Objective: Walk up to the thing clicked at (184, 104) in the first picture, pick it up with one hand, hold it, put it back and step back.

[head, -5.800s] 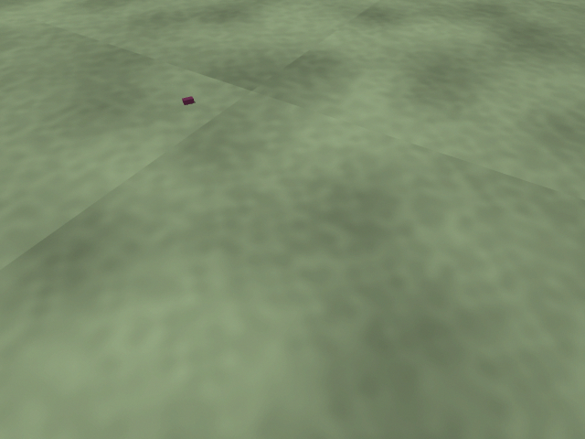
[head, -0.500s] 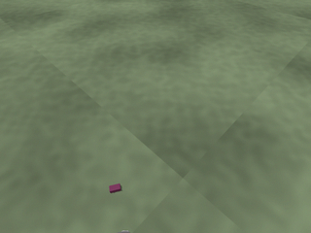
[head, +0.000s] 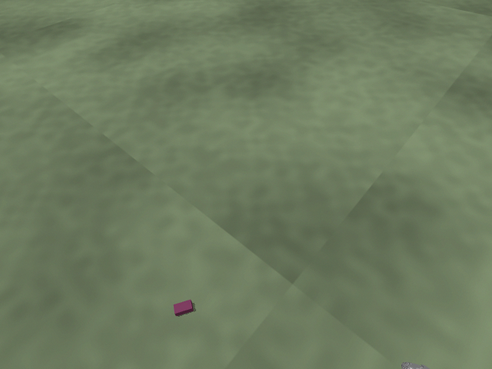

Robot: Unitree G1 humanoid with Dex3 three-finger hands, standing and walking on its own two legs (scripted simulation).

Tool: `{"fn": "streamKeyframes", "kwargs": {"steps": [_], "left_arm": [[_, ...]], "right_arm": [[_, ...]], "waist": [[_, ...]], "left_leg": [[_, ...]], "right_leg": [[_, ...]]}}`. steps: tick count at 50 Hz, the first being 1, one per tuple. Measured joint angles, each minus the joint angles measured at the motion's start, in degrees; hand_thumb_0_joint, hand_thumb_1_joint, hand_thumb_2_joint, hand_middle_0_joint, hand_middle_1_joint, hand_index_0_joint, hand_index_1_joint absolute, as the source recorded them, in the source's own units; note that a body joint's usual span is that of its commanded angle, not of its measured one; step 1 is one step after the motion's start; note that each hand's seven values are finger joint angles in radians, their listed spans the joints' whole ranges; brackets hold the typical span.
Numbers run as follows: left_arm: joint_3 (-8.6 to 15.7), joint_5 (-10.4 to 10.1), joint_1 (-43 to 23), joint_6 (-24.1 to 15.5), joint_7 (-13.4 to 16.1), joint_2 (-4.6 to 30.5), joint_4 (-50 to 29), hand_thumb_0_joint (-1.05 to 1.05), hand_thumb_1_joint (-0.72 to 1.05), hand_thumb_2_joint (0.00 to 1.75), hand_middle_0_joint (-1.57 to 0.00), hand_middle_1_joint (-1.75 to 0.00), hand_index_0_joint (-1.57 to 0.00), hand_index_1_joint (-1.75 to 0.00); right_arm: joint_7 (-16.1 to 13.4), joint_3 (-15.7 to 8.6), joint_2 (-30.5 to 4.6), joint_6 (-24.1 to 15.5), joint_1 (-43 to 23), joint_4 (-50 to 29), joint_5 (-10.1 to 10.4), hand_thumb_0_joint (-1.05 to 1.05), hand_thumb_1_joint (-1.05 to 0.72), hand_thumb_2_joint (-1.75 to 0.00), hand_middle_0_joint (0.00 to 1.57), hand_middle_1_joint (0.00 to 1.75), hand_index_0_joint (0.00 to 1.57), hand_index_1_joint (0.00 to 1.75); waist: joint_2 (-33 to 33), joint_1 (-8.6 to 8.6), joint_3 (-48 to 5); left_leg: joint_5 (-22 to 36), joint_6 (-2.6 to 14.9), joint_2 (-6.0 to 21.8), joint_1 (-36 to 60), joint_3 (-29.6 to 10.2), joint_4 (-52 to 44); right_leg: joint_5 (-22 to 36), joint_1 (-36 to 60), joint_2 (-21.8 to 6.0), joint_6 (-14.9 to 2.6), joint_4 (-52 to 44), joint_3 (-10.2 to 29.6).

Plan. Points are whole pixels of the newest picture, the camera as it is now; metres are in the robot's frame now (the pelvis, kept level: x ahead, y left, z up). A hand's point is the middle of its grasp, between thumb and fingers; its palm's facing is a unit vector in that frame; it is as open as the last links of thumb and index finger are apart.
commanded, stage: walk up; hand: left
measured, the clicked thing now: (183, 307) +0.46 +0.28 -0.74
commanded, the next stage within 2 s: stand in 1.36 s
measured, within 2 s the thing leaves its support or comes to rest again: neither
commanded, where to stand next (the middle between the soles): +0.10 +0.01 m, yaw +0 degrees
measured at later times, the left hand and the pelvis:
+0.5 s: hand out of the picture +0.12 +0.26 -0.13, palm faces -0.02 -0.95 -0.32, open 7.4 cm; pelvis +0.03 +0.01 +0.02, yaw +0 degrees
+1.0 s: hand out of the picture +0.10 +0.26 -0.13, palm faces -0.01 -0.94 -0.35, open 7.4 cm; pelvis +0.04 +0.00 +0.03, yaw +0 degrees
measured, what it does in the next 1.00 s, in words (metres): stands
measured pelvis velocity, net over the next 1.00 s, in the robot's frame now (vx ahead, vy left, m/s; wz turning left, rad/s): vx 0.04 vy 0.00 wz -0.01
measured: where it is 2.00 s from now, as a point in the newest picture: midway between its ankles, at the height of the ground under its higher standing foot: outside the picture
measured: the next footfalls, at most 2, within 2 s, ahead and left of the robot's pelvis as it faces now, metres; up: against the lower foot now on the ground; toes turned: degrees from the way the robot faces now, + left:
none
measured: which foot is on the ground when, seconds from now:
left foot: down 0.00-1.00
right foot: down 0.00-1.00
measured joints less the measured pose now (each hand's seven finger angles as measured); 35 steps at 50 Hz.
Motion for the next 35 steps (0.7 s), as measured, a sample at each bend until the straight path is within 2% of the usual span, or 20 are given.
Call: {"fn": "streamKeyframes", "kwargs": {"steps": [1,2,16,35], "left_arm": [[-0.2,-0.1,-0.6,0.0,-0.1,-0.2,0.2,0.01,0.9,0.9,-0.21,-0.3,-0.21,-0.3],[-0.3,-0.2,-1.3,0.1,-0.1,-0.3,0.5,0.01,0.9,0.9,-0.21,-0.3,-0.21,-0.3],[-0.7,-1.2,-6.5,0.2,-0.7,-0.4,5.1,0.01,0.9,0.9,-0.21,-0.3,-0.21,-0.3],[-0.8,-0.8,-7.3,0.7,-0.6,-1.3,10.0,0.01,0.9,0.9,-0.21,-0.3,-0.21,-0.3]], "right_arm": [[0.1,0.1,0.0,-0.2,-0.1,0.7,0.0,0.0,-0.91,-0.9,0.2,0.3,0.21,0.29],[0.2,0.2,0.2,-0.3,-0.2,1.5,-0.1,0.0,-0.91,-0.9,0.2,0.3,0.21,0.29],[0.5,1.4,1.2,-1.2,0.5,10.6,-1.1,0.0,-0.91,-0.9,0.2,0.3,0.21,0.29],[0.0,0.5,1.3,-1.3,-5.1,11.7,-0.9,0.0,-0.91,-0.9,0.2,0.3,0.21,0.29]], "waist": [[0.2,-0.1,0.1],[0.1,-0.12,0.1],[-3.2,-0.95,-2.9],[-1.9,-0.2,-3.5]], "left_leg": [[3.5,-0.4,0.0,0.5,0.2,-1.6],[4.2,-0.74,-0.2,1.0,0.3,-2.4],[7.0,-0.58,-0.7,6.5,1.1,-12.5],[9.0,-0.91,-0.7,10.7,0.9,-18.6]], "right_leg": [[0.3,0.2,-0.1,0.23,-0.4,0.0],[0.5,0.5,-0.3,0.39,-0.9,0.1],[5.1,6.3,-0.4,1.21,-12.2,0.5],[7.0,10.6,-0.2,1.27,-18.2,0.2]]}}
